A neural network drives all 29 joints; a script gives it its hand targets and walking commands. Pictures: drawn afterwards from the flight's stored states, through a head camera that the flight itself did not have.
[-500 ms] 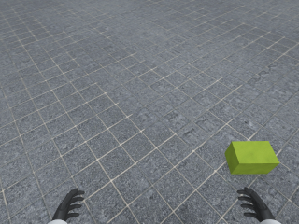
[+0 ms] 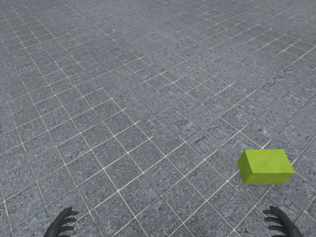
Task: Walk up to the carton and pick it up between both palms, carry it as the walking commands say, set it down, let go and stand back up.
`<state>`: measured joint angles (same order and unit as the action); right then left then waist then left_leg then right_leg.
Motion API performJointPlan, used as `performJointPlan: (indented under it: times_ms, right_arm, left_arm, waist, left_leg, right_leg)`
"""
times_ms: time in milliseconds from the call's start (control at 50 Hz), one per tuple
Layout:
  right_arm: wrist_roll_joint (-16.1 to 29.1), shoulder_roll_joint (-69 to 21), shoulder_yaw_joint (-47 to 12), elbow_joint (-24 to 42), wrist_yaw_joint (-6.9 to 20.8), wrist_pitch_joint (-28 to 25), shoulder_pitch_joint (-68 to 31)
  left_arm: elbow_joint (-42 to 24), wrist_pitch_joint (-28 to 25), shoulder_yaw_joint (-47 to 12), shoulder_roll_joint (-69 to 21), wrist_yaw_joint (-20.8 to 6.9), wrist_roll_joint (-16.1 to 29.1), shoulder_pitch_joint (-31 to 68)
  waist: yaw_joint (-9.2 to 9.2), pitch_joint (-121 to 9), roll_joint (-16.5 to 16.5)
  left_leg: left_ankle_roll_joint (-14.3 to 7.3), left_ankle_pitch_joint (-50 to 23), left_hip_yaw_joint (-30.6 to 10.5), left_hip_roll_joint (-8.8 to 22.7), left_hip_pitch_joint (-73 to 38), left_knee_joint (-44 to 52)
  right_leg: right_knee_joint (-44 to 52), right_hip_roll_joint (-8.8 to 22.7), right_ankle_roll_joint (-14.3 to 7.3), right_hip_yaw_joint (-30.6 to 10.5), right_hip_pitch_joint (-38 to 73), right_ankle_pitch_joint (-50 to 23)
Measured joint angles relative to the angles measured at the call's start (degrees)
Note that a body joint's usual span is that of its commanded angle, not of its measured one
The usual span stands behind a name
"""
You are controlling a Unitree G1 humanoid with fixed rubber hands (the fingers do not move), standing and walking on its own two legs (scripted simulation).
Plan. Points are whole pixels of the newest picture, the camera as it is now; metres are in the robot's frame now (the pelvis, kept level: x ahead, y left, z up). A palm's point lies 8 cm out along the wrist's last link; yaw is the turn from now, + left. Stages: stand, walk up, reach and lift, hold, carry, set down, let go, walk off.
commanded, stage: stand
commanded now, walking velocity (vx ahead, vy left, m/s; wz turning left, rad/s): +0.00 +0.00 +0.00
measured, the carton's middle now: (263, 166) +0.62 -0.63 -0.67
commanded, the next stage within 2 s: walk up in 0.56 s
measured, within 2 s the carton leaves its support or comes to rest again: neither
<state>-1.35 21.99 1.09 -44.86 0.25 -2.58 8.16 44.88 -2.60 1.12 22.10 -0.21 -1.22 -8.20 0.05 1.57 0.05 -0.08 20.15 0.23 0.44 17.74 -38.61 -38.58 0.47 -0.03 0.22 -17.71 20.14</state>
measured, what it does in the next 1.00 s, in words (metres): lifts its right foot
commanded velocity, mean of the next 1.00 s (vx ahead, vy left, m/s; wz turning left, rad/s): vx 0.00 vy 0.00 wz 0.00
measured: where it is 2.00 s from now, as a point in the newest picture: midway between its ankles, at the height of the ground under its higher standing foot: outside the picture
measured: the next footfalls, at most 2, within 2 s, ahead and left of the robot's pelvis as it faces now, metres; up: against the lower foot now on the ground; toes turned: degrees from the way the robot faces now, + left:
right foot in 1.04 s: +0.09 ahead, -0.23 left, +0.00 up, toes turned -21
left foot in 1.32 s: +0.23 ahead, -0.05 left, +0.00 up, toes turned -23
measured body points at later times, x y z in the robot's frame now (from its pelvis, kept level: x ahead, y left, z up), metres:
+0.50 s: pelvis +0.00 +0.00 +0.02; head +0.00 +0.00 +0.47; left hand +0.13 +0.31 -0.09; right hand +0.13 -0.31 -0.09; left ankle +0.01 +0.12 -0.72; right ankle +0.00 -0.12 -0.72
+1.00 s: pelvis +0.01 -0.04 +0.01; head +0.02 -0.06 +0.46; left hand +0.21 +0.26 -0.07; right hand +0.04 -0.44 -0.06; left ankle +0.01 +0.12 -0.72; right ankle +0.05 -0.21 -0.70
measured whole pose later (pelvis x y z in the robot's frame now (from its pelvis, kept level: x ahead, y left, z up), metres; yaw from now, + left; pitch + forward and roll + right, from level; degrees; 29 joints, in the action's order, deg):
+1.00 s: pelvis +0.01 -0.04 +0.01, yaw -15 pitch -2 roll +1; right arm -2.5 31.5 7.1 -48.5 -0.8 -4.1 10.2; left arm 45.4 2.5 6.1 27.5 -9.3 -2.0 -12.1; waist 0.2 2.7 -0.6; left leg 1.9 19.5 12.8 8.8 6.6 -29.1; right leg -41.1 6.4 0.2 1.3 -25.1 18.1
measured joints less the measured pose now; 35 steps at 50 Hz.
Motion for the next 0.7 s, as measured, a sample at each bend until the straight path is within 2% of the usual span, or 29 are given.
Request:
performJointPlan:
  times_ms: [700]
  right_arm:
    - [0.5,0.5,-0.9,-13.7,0.1,0.9,-3.1]
  left_arm:
    - [13.5,0.9,-1.2,0.4,0.0,0.6,3.3]
  waist:
    - [0.01,0.6,0.0]
  left_leg:
    - [0.2,-8.5,0.2,0.0,-9.2,16.2]
  right_leg:
    - [16.1,0.0,0.3,-0.1,9.1,-8.6]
